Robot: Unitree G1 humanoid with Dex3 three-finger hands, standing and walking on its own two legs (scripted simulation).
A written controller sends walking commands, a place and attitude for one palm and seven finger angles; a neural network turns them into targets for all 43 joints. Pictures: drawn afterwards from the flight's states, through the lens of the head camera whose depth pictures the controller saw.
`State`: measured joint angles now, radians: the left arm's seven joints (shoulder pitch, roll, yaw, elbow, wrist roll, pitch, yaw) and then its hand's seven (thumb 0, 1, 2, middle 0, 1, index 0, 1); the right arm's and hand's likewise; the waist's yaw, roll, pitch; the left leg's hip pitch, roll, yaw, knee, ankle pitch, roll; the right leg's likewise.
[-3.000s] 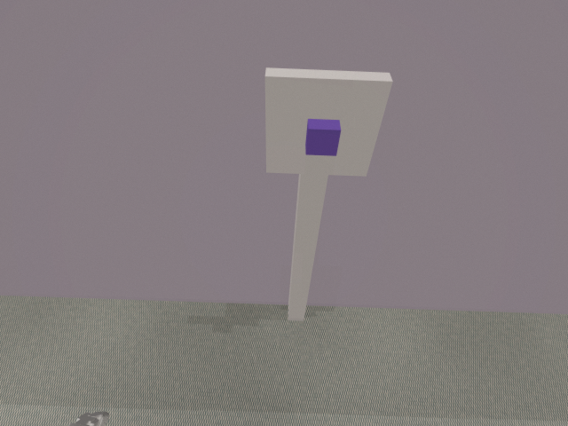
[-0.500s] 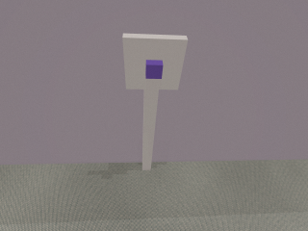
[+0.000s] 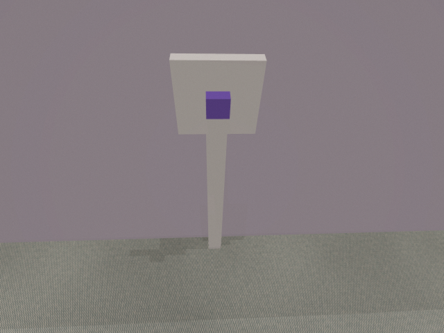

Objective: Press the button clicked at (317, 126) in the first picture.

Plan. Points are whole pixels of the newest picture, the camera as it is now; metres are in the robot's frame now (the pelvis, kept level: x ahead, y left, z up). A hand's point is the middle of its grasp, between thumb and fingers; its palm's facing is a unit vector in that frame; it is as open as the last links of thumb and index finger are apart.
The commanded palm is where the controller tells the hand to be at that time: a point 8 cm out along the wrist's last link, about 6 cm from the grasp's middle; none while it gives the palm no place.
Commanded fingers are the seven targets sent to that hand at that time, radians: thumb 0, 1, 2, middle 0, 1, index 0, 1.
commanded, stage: take the last steps up to it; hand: left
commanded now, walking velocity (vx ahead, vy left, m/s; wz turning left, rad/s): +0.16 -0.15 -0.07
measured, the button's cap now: (217, 104) +0.58 +0.04 +0.10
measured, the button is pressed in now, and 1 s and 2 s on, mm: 0 0 0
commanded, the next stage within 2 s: come to a stop and stand still in 0.10 s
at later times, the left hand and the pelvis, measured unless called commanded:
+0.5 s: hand out of the picture +0.05 +0.13 -0.19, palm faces +0.04 -0.99 -0.12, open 7.4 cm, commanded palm none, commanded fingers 0.00 0.90 0.90 -0.20 -0.30 -0.20 -0.30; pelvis +0.08 -0.02 -0.01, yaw -2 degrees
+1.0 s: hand out of the picture +0.08 +0.13 -0.18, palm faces +0.06 -0.98 -0.19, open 7.4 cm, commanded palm none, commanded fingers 0.00 0.90 0.90 -0.20 -0.30 -0.20 -0.30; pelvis +0.06 -0.05 -0.01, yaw +0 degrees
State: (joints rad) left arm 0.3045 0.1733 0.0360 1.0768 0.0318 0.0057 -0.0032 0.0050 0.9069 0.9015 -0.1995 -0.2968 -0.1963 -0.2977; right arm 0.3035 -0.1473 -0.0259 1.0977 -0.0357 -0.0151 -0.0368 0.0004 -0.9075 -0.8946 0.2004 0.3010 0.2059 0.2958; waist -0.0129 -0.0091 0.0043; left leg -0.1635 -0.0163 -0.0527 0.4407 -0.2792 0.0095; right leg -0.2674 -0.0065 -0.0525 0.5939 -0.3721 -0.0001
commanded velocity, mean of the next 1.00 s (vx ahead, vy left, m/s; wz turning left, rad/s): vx -0.02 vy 0.01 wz -0.01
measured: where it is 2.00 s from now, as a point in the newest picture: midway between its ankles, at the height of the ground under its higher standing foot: outside the picture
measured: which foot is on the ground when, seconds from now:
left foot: down 0.00-0.04, up 0.06-0.34, down 0.36-0.74, up 0.76-0.98, down 1.00-1.00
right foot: up 0.00-0.02, down 0.04-0.42, up 0.44-0.70, down 0.72-1.00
